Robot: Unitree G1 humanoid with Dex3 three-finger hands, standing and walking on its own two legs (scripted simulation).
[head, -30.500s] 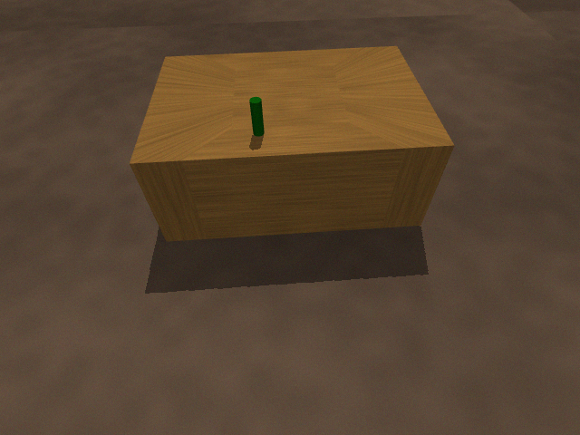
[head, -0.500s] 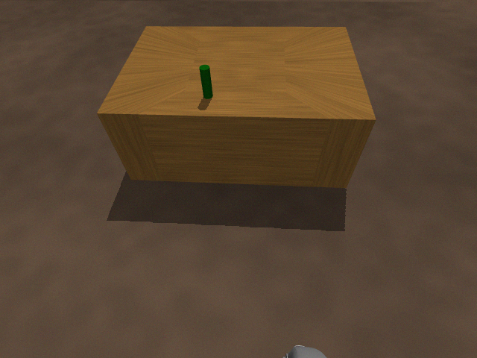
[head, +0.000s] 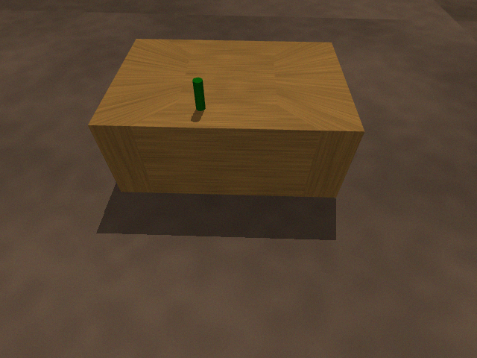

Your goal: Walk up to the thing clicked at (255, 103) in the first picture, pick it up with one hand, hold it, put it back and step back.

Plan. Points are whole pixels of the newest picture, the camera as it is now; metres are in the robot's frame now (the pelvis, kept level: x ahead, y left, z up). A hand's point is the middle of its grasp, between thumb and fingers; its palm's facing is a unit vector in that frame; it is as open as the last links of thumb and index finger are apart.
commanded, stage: step back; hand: left
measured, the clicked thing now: (199, 94) +1.14 +0.19 -0.24
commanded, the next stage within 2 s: stand in 0.32 s
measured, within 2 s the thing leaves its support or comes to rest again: neither
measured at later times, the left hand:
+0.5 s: hand out of the picture +0.15 +0.25 -0.13, palm faces -0.03 -0.94 -0.34, open 7.4 cm
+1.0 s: hand out of the picture +0.08 +0.24 -0.13, palm faces -0.03 -0.93 -0.36, open 7.4 cm
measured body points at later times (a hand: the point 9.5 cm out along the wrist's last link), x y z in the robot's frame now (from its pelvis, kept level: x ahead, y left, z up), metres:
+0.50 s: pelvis +0.02 +0.01 +0.02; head +0.04 +0.01 +0.46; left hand +0.15 +0.30 -0.11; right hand +0.13 -0.29 -0.11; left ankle +0.00 +0.11 -0.73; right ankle +0.02 -0.13 -0.73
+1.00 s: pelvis +0.01 -0.01 +0.02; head +0.02 -0.02 +0.47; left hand +0.08 +0.29 -0.11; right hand +0.08 -0.31 -0.12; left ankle +0.00 +0.11 -0.73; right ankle +0.02 -0.13 -0.73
